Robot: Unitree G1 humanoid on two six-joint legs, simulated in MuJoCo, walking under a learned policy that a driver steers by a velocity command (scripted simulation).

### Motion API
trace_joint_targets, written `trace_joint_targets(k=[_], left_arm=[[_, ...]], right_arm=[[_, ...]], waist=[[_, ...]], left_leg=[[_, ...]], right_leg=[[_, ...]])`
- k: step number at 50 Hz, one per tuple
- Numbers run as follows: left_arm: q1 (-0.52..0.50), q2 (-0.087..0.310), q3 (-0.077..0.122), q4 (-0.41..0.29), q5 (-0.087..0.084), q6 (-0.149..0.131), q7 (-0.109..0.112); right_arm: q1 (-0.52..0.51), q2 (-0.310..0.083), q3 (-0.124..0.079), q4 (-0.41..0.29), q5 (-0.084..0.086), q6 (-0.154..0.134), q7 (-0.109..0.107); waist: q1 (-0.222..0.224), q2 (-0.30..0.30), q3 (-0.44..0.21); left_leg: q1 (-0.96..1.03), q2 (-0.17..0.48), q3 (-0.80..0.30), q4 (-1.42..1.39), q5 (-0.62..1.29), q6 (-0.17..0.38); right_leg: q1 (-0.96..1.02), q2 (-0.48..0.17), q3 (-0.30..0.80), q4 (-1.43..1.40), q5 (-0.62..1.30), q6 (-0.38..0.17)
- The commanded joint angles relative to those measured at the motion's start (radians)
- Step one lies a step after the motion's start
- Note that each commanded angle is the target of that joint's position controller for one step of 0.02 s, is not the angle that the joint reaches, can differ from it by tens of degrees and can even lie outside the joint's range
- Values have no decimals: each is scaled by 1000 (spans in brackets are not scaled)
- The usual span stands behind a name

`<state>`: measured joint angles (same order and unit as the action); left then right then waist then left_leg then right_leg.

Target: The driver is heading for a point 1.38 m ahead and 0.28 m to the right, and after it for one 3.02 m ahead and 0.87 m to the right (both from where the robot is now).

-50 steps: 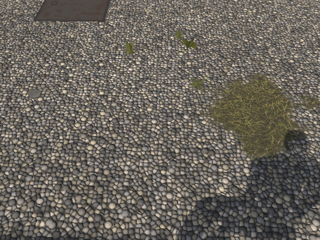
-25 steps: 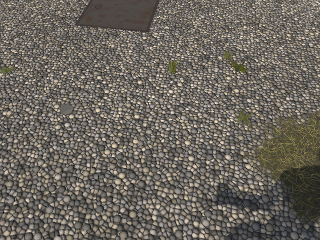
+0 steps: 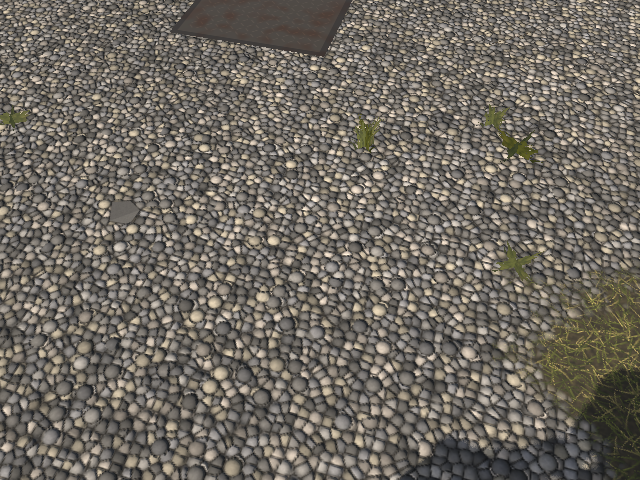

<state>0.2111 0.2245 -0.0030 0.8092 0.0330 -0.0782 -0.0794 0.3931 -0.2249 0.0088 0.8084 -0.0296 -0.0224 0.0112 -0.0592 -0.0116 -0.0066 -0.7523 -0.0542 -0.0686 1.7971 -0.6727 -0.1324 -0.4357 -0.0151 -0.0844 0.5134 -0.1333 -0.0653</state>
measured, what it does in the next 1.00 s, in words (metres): steps on the spot: left foot 0.11 m higher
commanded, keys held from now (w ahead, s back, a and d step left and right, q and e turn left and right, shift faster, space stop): no key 1.00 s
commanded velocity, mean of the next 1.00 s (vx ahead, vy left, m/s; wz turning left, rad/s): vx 0.01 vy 0.00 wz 0.02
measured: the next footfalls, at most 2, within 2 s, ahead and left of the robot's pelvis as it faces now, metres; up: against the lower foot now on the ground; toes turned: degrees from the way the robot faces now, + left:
left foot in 0.18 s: -0.03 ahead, +0.13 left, +0.11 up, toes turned +2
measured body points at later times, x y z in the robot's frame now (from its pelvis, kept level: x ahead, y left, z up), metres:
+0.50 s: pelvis +0.01 +0.00 +0.01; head +0.01 +0.00 +0.46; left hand +0.09 +0.26 -0.11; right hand +0.11 -0.21 -0.11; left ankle -0.07 +0.13 -0.62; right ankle +0.08 -0.09 -0.73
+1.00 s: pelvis +0.03 +0.03 +0.01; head +0.04 +0.04 +0.46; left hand +0.11 +0.27 -0.12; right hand +0.18 -0.18 -0.10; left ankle -0.07 +0.13 -0.62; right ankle +0.08 -0.09 -0.73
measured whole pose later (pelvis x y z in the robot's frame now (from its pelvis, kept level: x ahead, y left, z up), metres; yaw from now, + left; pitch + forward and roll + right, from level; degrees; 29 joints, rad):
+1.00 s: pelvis +0.03 +0.03 +0.01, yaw +0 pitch +1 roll +0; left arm 0.33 0.21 -0.01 0.75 0.00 -0.06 -0.07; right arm 0.20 -0.21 0.04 0.74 -0.02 -0.08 0.12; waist 0.03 0.00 -0.03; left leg -0.43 -0.01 0.05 1.26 -0.85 0.04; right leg -0.31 -0.03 -0.06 0.42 -0.13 0.00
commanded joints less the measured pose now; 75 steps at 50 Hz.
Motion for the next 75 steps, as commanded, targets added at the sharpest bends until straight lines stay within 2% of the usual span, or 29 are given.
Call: trace_joint_targets(k=[1, 2, 3, 5, 8, 10, 11, 12, 13, 14, 15, 16, 17, 18, 19, 20, 23, 27, 30, 36, 52, 53, 54, 55, 56, 57, 59, 64, 75], left_arm=[[4, 86, 5, -63, -18, -34, 4], [-6, 121, 13, -70, -2, -32, 12], [-9, 135, 16, -77, 2, -31, 15], [-10, 127, 9, -78, -5, -29, 9], [14, 108, -2, -66, -39, -27, -6], [26, 92, -8, -67, -69, -18, -17], [82, 118, 19, -16, -52, 36, 37], [101, 137, 31, -27, -38, 58, 60], [114, 163, 46, -30, -30, 65, 66], [100, 175, 57, -32, -35, 70, 66], [135, 195, 71, -75, -5, 25, 68], [138, 158, 63, -38, -7, 14, 50], [118, 121, 53, -45, -10, 13, 41], [86, 105, 50, -49, -25, 12, 41], [48, 111, 49, -68, -40, 7, 41], [34, 112, 49, -80, -45, 3, 41], [83, 108, 47, -82, -31, 1, 46], [122, 93, 34, -84, -38, 3, 25], [127, 100, 32, -92, -37, 0, 18], [147, 83, 23, -97, -33, 0, 19], [147, 81, 18, -122, -32, 12, 11], [203, 68, 27, -55, -30, 64, 42], [205, 47, 19, -54, -20, 85, 52], [172, 75, 20, -114, -14, 34, 18], [144, 82, 22, -113, -22, 20, 4], [132, 84, 20, -113, -33, 21, 2], [130, 88, 18, -109, -37, 17, 4], [132, 82, 16, -125, -33, 11, 10], [138, 83, 16, -134, -34, 17, 5]], right_arm=[[208, -7, 8, -14, 0, 1, 34], [192, -20, 5, -22, -6, 0, 41], [147, -41, -1, -53, -9, -6, 43], [79, -37, 2, -97, -9, -16, 49], [70, -31, 3, -110, -7, -14, 52], [55, -14, 11, -109, -2, -15, 61], [-56, 1, 5, -156, 62, 10, -27], [-63, -46, 2, -143, 66, 21, -63], [-56, -87, -12, -124, 66, 31, -82], [-56, -99, -20, -113, 58, 39, -87], [-122, -73, -4, -168, -20, 4, 2], [-68, -14, -1, -111, -45, 2, 40], [-12, -2, -7, -91, -39, 8, 56], [23, 14, -5, -71, -31, 9, 62], [1, 17, 0, -84, -22, -1, 70], [-51, 12, 4, -105, -11, -11, 77], [-175, 7, 23, -141, 14, -40, 97], [-204, -12, 37, -141, 20, -70, 122], [-201, -42, 33, -137, 16, -78, 120], [-206, -51, 24, -135, 16, -76, 111], [-200, -88, 10, -122, 16, -70, 100], [-264, 12, 29, -167, 69, -27, 36], [-251, 5, 41, -185, 70, -9, 10], [-158, -87, 27, -125, 11, -42, 68], [-171, -117, 9, -114, -6, -50, 90], [-158, -103, 8, -107, -1, -53, 98], [-193, -90, 13, -111, 7, -57, 104], [-179, -92, 15, -97, 17, -71, 95], [-151, -101, 15, -81, 17, -65, 89]], waist=[[-46, -37, -30], [-33, -55, -41], [-20, -58, -58], [-2, -49, -61], [6, -65, -55], [10, -52, -46], [43, -74, -97], [63, -1, -95], [71, 38, -110], [64, 20, -114], [90, -16, -79], [67, -78, 7], [33, -68, 19], [3, -58, 12], [-11, -52, 15], [-3, -43, 8], [55, -12, 12], [77, -1, -11], [76, 22, -4], [78, 28, -15], [90, 27, -42], [66, 47, -118], [65, 58, -165], [91, -8, -57], [85, 24, -26], [74, 27, -20], [84, 26, 35], [90, 17, -15], [90, 15, -11]], left_leg=[[56, 86, 27, -44, 54, -33], [73, 85, 20, -21, 131, -22], [53, 90, 13, -51, 130, -21], [20, 118, -13, -166, 90, -14], [53, 124, -6, -334, -7, -11], [93, 128, -1, -499, 15, 11], [176, 172, -27, -681, 72, 86], [240, 143, -39, -732, 262, 124], [281, 132, -49, -731, 389, 163], [255, 120, -66, -731, 381, 202], [96, 67, -24, -681, -135, 249], [59, 48, 33, -647, -227, 214], [86, 49, 71, -594, -183, 188], [134, 56, 81, -602, -149, 183], [161, 61, 77, -641, -115, 190], [145, 67, 53, -685, -103, 209], [16, 96, -45, -818, -202, 261], [-18, 109, -53, -830, -149, 208], [9, 120, -51, -835, -25, 208], [78, 131, -41, -817, 180, 212], [102, 127, -9, -804, 256, 182], [195, 156, -84, -738, 443, 201], [233, 168, -96, -733, 503, 202], [138, 120, -12, -793, 293, 171], [89, 110, -5, -803, 175, 172], [86, 107, 1, -824, 110, 178], [54, 106, 7, -838, 51, 185], [90, 120, -2, -819, 224, 180], [100, 114, 19, -817, 214, 170]], right_leg=[[-40, -240, 252, -243, -158, -116], [-35, -229, 258, -225, -107, -109], [11, -245, 280, -212, -66, -118], [98, -272, 327, -201, -80, -127], [142, -276, 387, -209, -176, -119], [179, -263, 404, -228, -235, -85], [219, -270, 320, -188, 58, -101], [221, -220, 244, -158, 269, -87], [217, -198, 201, -134, 427, -81], [231, -179, 153, -107, 470, -83], [283, -130, 129, -160, 71, -72], [257, -168, 206, -237, -138, -59], [218, -198, 269, -279, -269, -58], [178, -205, 276, -297, -328, -47], [140, -193, 255, -303, -336, -23], [151, -180, 225, -288, -314, -1], [250, -124, 142, -201, -170, 42], [344, -91, 127, -149, -3, 78], [340, -69, 104, -118, 81, 83], [331, -63, 87, -93, 205, 74], [380, -69, 74, -66, 307, 69], [339, -146, 96, -30, 593, -57], [342, -147, 78, -13, 674, -76], [377, -73, 63, -56, 410, 22], [379, -70, 58, -74, 301, 55], [374, -64, 60, -74, 223, 75], [335, -56, 63, -99, 117, 100], [371, -65, 69, -68, 254, 77], [383, -66, 69, -68, 269, 80]])
Velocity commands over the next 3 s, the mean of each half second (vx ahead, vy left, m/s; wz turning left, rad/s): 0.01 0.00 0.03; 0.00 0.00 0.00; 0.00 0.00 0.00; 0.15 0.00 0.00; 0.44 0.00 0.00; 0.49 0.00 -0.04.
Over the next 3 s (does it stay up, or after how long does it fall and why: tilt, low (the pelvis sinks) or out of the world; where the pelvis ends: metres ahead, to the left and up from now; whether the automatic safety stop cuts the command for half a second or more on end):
stays up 0.47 0.14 -0.01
